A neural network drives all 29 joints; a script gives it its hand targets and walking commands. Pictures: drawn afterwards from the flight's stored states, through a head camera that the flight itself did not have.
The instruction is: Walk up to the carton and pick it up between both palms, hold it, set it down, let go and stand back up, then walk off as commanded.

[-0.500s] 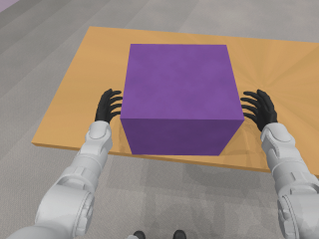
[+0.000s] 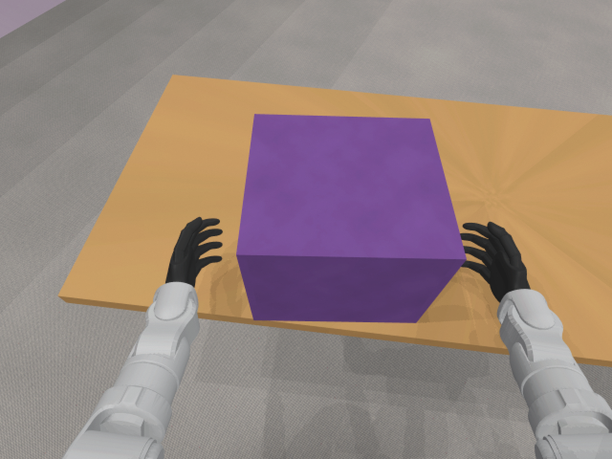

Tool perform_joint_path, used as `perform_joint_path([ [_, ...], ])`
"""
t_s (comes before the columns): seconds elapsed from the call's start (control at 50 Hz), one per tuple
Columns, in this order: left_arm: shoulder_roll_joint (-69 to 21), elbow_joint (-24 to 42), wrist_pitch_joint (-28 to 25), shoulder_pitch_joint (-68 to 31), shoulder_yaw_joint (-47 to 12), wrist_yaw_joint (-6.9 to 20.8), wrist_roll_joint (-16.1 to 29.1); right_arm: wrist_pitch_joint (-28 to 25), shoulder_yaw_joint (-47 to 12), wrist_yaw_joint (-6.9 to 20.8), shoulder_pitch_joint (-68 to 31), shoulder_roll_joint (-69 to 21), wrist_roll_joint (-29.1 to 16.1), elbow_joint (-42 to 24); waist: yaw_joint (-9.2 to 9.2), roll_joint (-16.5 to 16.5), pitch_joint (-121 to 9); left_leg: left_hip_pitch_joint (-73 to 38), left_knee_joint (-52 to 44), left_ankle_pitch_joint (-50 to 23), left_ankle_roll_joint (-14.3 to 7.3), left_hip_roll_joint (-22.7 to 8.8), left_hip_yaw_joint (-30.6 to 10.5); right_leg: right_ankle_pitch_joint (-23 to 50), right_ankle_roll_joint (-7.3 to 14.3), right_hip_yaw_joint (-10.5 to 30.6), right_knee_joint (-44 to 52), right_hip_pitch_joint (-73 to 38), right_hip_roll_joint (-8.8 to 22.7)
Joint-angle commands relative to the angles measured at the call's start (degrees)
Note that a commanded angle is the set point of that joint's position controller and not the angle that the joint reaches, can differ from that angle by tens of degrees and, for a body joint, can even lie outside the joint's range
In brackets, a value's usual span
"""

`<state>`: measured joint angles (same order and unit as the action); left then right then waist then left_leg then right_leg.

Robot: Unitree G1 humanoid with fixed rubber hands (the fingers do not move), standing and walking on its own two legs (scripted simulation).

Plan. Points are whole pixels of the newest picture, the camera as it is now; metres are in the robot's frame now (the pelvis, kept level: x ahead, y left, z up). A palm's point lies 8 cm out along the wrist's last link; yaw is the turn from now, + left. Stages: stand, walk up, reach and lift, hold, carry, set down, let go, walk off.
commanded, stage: set down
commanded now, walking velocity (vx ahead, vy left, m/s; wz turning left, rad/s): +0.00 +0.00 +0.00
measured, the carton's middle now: (338, 222) +0.45 -0.01 +0.00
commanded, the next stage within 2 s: none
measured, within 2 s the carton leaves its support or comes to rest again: neither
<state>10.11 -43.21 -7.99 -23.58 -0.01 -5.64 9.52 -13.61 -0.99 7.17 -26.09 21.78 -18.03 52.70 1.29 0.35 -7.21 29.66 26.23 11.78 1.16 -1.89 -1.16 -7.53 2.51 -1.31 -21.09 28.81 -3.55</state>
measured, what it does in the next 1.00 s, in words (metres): stands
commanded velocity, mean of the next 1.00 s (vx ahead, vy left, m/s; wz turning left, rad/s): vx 0.00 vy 0.00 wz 0.00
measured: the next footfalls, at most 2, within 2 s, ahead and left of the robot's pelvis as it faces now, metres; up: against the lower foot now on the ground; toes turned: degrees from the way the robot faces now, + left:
none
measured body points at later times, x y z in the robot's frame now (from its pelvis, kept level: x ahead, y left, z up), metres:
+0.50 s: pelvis +0.02 +0.01 +0.01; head +0.09 +0.02 +0.45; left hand +0.31 +0.19 -0.01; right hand +0.31 -0.26 +0.00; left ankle +0.00 +0.13 -0.74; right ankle +0.01 -0.09 -0.74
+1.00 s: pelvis -0.01 +0.01 +0.01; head -0.03 +0.03 +0.46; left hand +0.22 +0.21 +0.00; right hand +0.22 -0.25 +0.01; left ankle +0.00 +0.13 -0.74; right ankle +0.01 -0.09 -0.74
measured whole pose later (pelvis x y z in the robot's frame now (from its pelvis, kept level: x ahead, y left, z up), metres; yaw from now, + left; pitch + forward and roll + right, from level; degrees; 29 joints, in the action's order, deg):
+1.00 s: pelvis -0.01 +0.01 +0.01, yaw -1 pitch -2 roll -1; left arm 8.0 -17.2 -3.0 9.8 -3.1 -9.5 4.9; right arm -13.6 1.0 9.4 7.4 18.7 -18.8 31.3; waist 1.2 1.9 -1.5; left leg 8.4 23.2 12.5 0.6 -1.1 -0.5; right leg -8.9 2.2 0.8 -19.9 8.7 -3.3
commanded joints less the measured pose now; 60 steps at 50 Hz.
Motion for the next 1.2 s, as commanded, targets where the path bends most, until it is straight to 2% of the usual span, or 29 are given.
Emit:
perform_joint_path([
  [0.0, 4.8, 16.8, -1.5, -9.8, 3.2, 0.0, -3.6, -6.2, 3.6, 0.3, -10.2, 16.0, -1.0, -10.3, -1.22, -0.8, -28.8, -15.6, -1.1, -25.2, 1.3, 2.3, -0.6, 27.5, -3.1, 4.2, -1.0, -28.6, -0.6],
  [0.08, 3.5, 20.0, -0.6, -7.2, 2.8, -0.2, -4.6, -7.6, 3.5, 1.2, -9.0, 16.1, -1.6, -11.9, -2.21, 1.0, -24.3, -16.2, -2.5, -24.1, 0.8, 2.4, -0.2, 26.5, -3.2, 3.6, -0.1, -28.1, -1.0],
  [0.2, 2.3, 25.3, -1.9, -0.3, 1.2, -1.0, -3.7, -8.9, 2.6, 2.5, -3.0, 16.2, -3.4, -16.5, -2.10, 3.3, -22.5, -17.0, -2.9, -25.8, 0.4, 2.3, 0.1, 28.0, -2.8, 3.6, 0.2, -28.9, -1.3],
  [0.26, 2.0, 28.5, -2.5, 3.9, 1.0, -1.3, -4.0, -9.7, 2.4, 2.8, 1.1, 16.7, -4.4, -18.6, -1.83, 3.0, -22.4, -18.1, -2.6, -27.8, 0.6, 2.4, 0.3, 30.9, -2.5, 3.7, 0.0, -29.8, -1.5],
  [0.46, 1.5, 34.2, -2.4, 14.0, 2.2, -1.5, -6.7, -11.9, 2.1, 2.3, 11.7, 16.4, -5.9, -22.1, -1.45, 2.6, -18.9, -17.1, -2.9, -26.0, 0.4, 2.9, 0.9, 36.0, -1.5, 4.3, -0.8, -33.7, -0.3],
  [0.64, 2.1, 36.9, -3.1, 22.1, 2.5, -1.1, -7.4, -11.8, 2.2, 1.3, 21.0, 13.8, -5.9, -26.3, -1.16, 3.6, -15.7, -18.1, -3.6, -21.2, 0.4, 3.2, 1.1, 32.8, -0.9, 5.1, 1.0, -35.7, 1.1],
  [0.74, 2.5, 37.7, -3.0, 22.6, 1.3, -1.3, -6.4, -10.3, 3.3, 0.6, 23.4, 11.9, -4.6, -29.4, -1.18, 3.1, -11.3, -19.8, -3.8, -16.9, 0.6, 3.3, 1.4, 23.3, -0.7, 5.1, 2.9, -31.5, 1.5],
  [0.86, 0.7, 39.1, -0.3, 22.0, -1.9, -3.1, -5.0, -5.8, 5.7, 1.4, 23.6, 10.1, -2.5, -31.5, -0.80, 0.5, -1.1, -21.1, -6.8, -6.7, 0.3, 2.3, 1.5, 1.8, 0.5, 4.0, 5.7, -21.7, 1.2],
  [0.96, -1.4, 36.4, 3.6, 18.7, -3.9, -4.5, -5.1, -0.7, 7.8, 2.6, 20.1, 8.3, 0.1, -31.3, -0.14, 1.8, 5.3, -18.0, -9.0, 3.4, -0.3, 1.5, 0.9, -9.6, 1.2, 5.3, 6.7, -19.5, 1.8],
  [1.02, -1.5, 37.0, 5.2, 18.3, -3.0, -5.4, -6.1, 1.4, 8.8, 2.9, 20.2, 8.0, 1.3, -32.2, 0.80, 2.5, 5.3, -17.9, -9.0, 4.7, -0.4, 1.2, 0.8, -12.2, 1.2, 6.0, 6.5, -20.3, 1.8],
  [1.1, -1.2, 39.3, 6.6, 22.9, -0.5, -6.0, -8.1, 2.7, 8.7, 2.6, 24.5, 7.1, 2.0, -33.8, 2.25, 3.0, 4.5, -19.2, -8.3, 1.5, -0.2, 1.1, 1.2, -10.5, 0.8, 6.6, 6.2, -23.0, 1.5],
  [1.18, -1.7, 40.9, 7.7, 25.1, -1.0, -5.9, -8.8, 3.3, 8.8, 2.2, 25.9, 6.1, 2.5, -34.5, 1.87, 2.4, 4.9, -19.4, -7.9, 1.2, -0.1, 1.5, 1.5, -11.4, 0.7, 6.8, 6.5, -23.3, 1.6],
])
